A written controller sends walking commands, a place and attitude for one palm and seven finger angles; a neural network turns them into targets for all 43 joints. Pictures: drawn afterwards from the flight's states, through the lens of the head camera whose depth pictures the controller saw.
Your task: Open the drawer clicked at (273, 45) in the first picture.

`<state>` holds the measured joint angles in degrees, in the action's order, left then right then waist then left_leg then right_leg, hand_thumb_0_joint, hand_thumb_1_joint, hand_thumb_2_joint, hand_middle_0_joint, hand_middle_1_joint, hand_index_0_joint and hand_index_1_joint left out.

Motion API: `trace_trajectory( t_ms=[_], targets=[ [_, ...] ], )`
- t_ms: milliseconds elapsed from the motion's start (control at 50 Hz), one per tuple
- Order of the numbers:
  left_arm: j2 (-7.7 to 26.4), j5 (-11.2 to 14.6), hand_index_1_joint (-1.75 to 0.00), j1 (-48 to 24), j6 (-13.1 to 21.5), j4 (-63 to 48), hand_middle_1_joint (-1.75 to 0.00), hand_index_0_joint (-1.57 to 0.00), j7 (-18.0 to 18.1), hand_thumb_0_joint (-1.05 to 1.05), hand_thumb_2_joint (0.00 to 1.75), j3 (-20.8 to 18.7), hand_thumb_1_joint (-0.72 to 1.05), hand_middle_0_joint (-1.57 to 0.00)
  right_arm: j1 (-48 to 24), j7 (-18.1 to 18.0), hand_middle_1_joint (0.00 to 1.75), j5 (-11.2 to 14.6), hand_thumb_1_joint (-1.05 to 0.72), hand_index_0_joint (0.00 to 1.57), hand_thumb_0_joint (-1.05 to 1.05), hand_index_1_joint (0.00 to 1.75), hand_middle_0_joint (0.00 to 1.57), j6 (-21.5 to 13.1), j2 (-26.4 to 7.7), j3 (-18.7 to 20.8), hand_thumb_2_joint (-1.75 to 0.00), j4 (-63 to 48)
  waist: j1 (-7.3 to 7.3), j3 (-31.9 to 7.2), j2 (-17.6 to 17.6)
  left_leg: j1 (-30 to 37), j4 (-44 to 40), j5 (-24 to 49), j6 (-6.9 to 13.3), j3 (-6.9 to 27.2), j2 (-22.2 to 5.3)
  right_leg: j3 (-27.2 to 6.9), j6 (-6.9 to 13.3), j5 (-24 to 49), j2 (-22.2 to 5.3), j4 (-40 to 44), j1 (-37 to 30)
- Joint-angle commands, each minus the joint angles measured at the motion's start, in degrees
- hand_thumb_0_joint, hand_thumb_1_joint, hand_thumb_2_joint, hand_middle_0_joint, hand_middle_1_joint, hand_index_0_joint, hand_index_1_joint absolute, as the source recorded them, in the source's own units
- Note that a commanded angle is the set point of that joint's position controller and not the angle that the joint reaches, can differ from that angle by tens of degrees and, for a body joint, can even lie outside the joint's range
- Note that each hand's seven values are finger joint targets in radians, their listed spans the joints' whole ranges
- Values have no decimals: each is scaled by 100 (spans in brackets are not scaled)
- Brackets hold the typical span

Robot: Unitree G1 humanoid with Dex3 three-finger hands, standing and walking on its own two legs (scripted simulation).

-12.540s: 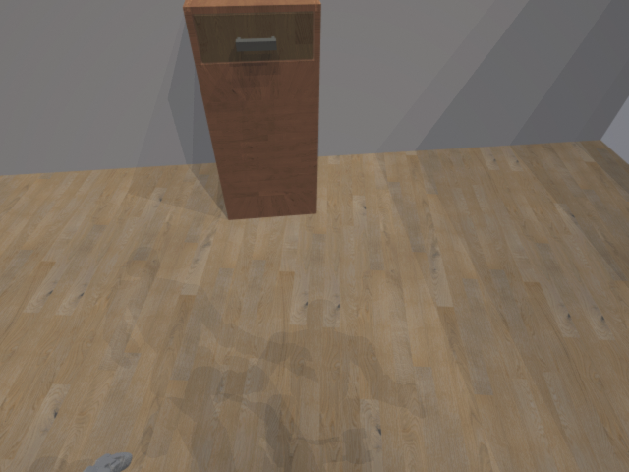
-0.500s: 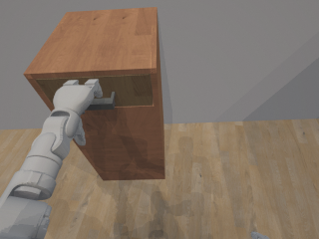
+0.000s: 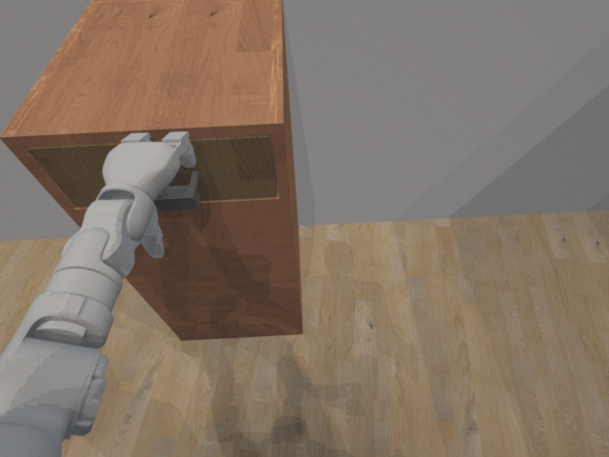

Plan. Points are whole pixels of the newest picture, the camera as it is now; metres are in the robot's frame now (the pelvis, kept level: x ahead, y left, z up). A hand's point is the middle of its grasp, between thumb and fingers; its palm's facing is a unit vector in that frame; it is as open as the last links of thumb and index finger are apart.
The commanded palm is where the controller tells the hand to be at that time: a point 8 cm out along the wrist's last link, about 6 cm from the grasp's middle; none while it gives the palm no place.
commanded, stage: move the hooked fingers above the handle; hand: left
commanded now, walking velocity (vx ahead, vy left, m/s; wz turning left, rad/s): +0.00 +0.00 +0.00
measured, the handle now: (160, 188) +0.50 +0.26 +0.03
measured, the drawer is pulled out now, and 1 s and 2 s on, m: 0.00 0.00 0.00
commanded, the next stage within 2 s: none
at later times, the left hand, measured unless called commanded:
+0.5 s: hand (147, 203) +0.42 +0.23 +0.08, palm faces -0.07 -0.01 -1.00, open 13.9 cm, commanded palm +0.42 +0.25 +0.15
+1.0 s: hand (163, 197) +0.45 +0.22 +0.07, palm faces -0.06 -0.04 -1.00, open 13.8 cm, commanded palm +0.43 +0.26 +0.14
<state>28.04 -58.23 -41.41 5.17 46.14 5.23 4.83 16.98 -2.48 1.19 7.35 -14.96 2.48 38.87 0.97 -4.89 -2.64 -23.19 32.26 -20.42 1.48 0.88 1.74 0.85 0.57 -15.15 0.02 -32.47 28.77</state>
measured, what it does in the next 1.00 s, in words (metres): stands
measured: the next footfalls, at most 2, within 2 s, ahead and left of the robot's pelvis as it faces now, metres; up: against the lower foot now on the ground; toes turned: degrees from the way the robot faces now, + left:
none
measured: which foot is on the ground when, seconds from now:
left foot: down 0.00-1.00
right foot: down 0.00-1.00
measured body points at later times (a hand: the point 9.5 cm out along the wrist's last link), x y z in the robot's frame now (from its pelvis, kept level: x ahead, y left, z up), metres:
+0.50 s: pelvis -0.02 +0.00 +0.00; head +0.04 -0.02 +0.45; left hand +0.42 +0.23 +0.14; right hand +0.06 -0.28 -0.13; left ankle -0.06 +0.11 -0.73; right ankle +0.00 -0.12 -0.73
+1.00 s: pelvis -0.02 +0.00 +0.00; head +0.05 -0.01 +0.44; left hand +0.44 +0.22 +0.13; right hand +0.02 -0.27 -0.14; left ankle -0.06 +0.11 -0.73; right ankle +0.00 -0.12 -0.73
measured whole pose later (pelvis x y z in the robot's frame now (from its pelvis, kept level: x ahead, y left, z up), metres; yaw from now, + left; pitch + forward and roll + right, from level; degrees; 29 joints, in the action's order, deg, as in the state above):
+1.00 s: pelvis -0.02 +0.00 +0.00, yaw -1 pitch +12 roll +0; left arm 30.6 -59.7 -42.7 10.7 50.9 7.2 0.7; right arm 19.9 -3.4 1.1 6.8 -15.2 2.2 38.7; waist 3.6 -5.2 -2.1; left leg -26.8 34.6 -20.3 1.7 -0.5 1.5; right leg -0.5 0.4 -13.9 0.4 -33.7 32.4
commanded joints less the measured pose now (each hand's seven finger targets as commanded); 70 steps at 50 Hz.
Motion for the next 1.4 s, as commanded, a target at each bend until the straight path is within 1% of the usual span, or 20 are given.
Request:
trace_trajectory(
  t_ms=[0,60,120,200,380,480,540,600,700,740,780,820,880,960,1000,1060,1180,1220,1280,1380],
  targets=[
    [2027,-115,-120,-2999,92,-982,-120,-30,669,0,30,-1056,-50,-30,368,-56,30,-58,-90,20,0,30,20,-139,-751,263,-90,-455,69,-2221,-136,272,-43,3085,19,-99,36,-11,239,2275,111,-101,-1464],
    [2344,-169,-120,-2732,-59,-855,-120,-30,862,0,30,-1338,-50,-30,383,-5,30,-90,-90,20,0,30,20,-147,-729,262,-90,-503,-111,-2739,-288,208,13,3475,-2,-166,45,-41,227,2698,97,-222,-1914],
    [2361,-133,-120,-2391,-210,-849,-120,-30,863,0,30,-1411,-50,-30,311,32,30,-65,-90,20,0,30,20,-130,-744,275,-90,-549,-165,-2623,-105,117,-56,3554,14,-229,5,-31,203,2864,92,-179,-2052],
    [2190,-62,-120,-2283,-309,-753,-120,-30,729,0,30,-1194,-50,-30,224,-16,30,-14,-90,20,0,30,20,-103,-816,295,-90,-598,-10,-2372,405,-40,-206,2884,101,-306,18,-52,134,2699,73,-7,-2164],
    [1337,120,-120,-2708,158,-1092,-120,-30,102,0,30,-247,-50,-30,268,-130,30,32,-90,20,0,30,20,-143,-820,299,-90,-583,326,-1757,85,414,-259,1973,143,-179,30,-67,148,1522,63,320,-1322],
    [1991,-6,-120,-3312,398,-1008,-120,-30,523,0,30,-783,-50,-30,331,-158,30,4,-90,20,0,30,20,-209,-811,249,-90,-495,295,-1760,-138,172,-216,1740,86,-60,70,-59,207,1115,79,189,-1075],
    [2649,-115,-120,-3233,278,-771,-120,-30,884,0,30,-1385,-50,-30,314,-146,30,-40,-90,20,0,30,20,-229,-822,223,-90,-478,99,-2146,-96,-83,-173,1922,56,-95,101,-84,210,1331,88,55,-1432],
    [2438,-203,-120,-3162,-65,-327,-120,-30,1022,0,30,-1137,-50,-30,236,-97,30,-30,-90,20,0,30,20,-238,-783,186,-90,-487,96,-2067,-258,-216,-194,1967,-2,-179,81,-22,202,1451,80,1,-1397],
    [1801,-122,-120,-2708,-523,587,-120,-30,523,0,30,-479,-50,-30,355,-98,30,38,-90,20,0,30,20,-190,-911,198,-90,-515,295,-1906,309,-248,-250,1745,48,-283,-7,-24,125,1445,80,177,-1386],
    [1459,-24,-120,-2876,-341,309,-120,-30,215,0,30,-191,-50,-30,433,-129,30,55,-90,20,0,30,20,-205,-945,232,-90,-563,404,-2051,461,-17,-224,1887,93,-222,-29,-37,117,1544,80,220,-1399],
    [1698,-34,-120,-2636,-162,182,-120,-30,97,0,30,-432,-50,-30,485,-153,30,32,-90,20,0,30,20,-161,-952,243,-90,-534,286,-2141,453,62,-198,1971,110,-219,-27,-58,123,1597,81,190,-1443],
    [1442,66,-120,-2637,62,-170,-120,-30,20,0,30,-312,-50,-30,461,-163,30,25,-90,20,0,30,20,-153,-903,242,-90,-592,281,-1952,429,75,-201,1918,120,-190,-11,-61,135,1522,83,223,-1321],
    [1909,70,-120,-2803,448,-518,-120,-30,215,0,30,-787,-50,-30,495,-169,30,9,-90,20,0,30,20,-163,-894,258,-90,-566,225,-1744,272,-43,-192,1822,117,-120,-5,-78,180,1325,97,179,-1175],
    [2888,-177,-120,-3276,604,-1123,-120,-30,917,0,30,-1644,-50,-30,478,-130,30,-79,-90,20,0,30,20,-202,-831,268,-90,-521,-5,-2384,-476,-17,-74,2398,21,-65,23,-70,245,1595,123,-124,-1318],
    [2882,-202,-120,-3056,417,-1058,-120,-30,1211,0,30,-1746,-50,-30,437,-54,30,-111,-90,20,0,30,20,-226,-790,270,-90,-474,-82,-2563,-552,36,-4,2750,-40,-93,31,-27,246,1854,139,-218,-1415],
    [2737,-190,-120,-2735,-41,-643,-120,-30,1330,0,30,-1592,-50,-30,372,7,30,-113,-90,20,0,30,20,-204,-823,277,-90,-413,-45,-2716,-371,-18,13,2905,-53,-209,16,-10,194,2149,124,-220,-1627],
    [2294,-51,-120,-2732,-523,-15,-120,-30,722,0,30,-984,-50,-30,355,-66,30,28,-90,20,0,30,20,-130,-955,253,-90,-408,194,-2218,382,-58,-232,2294,63,-275,-37,-11,107,1883,97,112,-1640],
    [2277,-36,-120,-2665,-419,-123,-120,-30,492,0,30,-946,-50,-30,346,-121,30,36,-90,20,0,30,20,-111,-950,247,-90,-496,163,-2269,406,-8,-260,2318,95,-265,-22,-27,108,1968,75,131,-1774],
    [1652,5,-120,-2603,-152,-233,-120,-30,200,0,30,-453,-50,-30,355,-157,30,41,-90,20,0,30,20,-128,-924,243,-90,-547,287,-1891,331,171,-231,2276,112,-198,-43,-3,126,1794,86,211,-1402],
    [1546,6,-120,-2974,358,-787,-120,-30,178,0,30,-397,-50,-30,427,-166,30,-1,-90,20,0,30,20,-179,-852,277,-90,-563,331,-1872,-94,435,-91,2283,79,-92,-22,-17,180,1501,112,152,-961]
  ],
)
